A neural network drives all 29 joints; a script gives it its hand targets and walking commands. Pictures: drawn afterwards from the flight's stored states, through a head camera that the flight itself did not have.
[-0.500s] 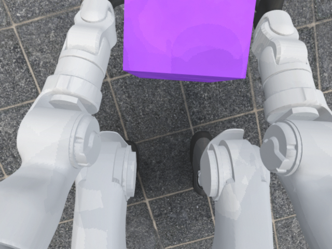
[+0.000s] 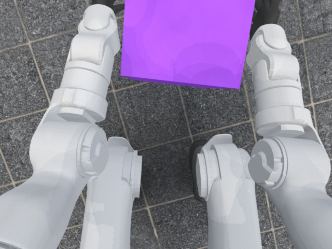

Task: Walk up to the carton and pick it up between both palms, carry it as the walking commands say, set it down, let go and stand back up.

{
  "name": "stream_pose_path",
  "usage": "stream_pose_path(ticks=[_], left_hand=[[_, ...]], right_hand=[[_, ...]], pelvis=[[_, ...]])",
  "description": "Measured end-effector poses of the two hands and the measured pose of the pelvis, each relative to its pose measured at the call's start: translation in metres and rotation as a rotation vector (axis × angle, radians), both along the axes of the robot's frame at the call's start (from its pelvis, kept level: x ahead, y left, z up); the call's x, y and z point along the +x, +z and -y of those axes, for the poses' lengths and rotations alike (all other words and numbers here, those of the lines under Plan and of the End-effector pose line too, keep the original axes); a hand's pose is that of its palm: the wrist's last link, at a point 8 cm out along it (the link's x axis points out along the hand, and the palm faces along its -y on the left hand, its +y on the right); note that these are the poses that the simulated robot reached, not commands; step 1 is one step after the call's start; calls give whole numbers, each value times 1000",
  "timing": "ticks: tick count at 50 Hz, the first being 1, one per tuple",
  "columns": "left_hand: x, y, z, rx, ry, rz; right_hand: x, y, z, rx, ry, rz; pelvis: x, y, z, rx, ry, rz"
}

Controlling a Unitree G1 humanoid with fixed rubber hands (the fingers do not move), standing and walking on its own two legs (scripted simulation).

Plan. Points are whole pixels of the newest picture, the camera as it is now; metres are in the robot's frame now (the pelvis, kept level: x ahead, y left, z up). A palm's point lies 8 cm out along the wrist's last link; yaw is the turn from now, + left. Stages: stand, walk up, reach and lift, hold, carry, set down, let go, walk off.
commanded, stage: reach and lift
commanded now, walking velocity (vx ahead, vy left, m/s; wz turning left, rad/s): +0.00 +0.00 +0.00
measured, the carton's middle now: (180, 34) +0.53 -0.04 -0.21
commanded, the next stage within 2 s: none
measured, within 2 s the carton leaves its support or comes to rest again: neither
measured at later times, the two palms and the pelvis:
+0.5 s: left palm out of the picture +0.55 +0.10 -0.07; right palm (280, 14) +0.52 -0.19 -0.08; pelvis +0.00 -0.01 +0.04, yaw +1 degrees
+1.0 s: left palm out of the picture +0.53 +0.10 +0.01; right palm (320, 8) +0.50 -0.19 +0.00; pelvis +0.00 +0.00 +0.09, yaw +0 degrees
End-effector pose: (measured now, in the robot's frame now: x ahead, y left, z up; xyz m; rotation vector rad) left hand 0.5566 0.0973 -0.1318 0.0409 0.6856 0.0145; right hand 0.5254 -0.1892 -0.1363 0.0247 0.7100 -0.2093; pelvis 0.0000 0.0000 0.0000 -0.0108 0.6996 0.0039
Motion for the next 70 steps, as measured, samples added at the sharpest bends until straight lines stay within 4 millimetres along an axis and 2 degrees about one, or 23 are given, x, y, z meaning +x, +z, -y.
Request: stream_pose_path(ticks=[14,27,54,70], left_hand=[[2,44,2,3,13,16],[-3,67,-1,-7,23,20],[-27,154,-3,-19,27,18],[-38,200,-5,-23,32,20]], right_hand=[[1,39,2,17,-16,16],[-3,64,-1,14,-16,20],[-29,151,-3,19,-32,19],[-40,198,-4,23,-37,22]], pelvis=[[0,24,3,13,-6,-53],[5,44,5,19,-6,-97],[-1,101,3,13,-4,-86],[5,133,2,11,-4,-66]])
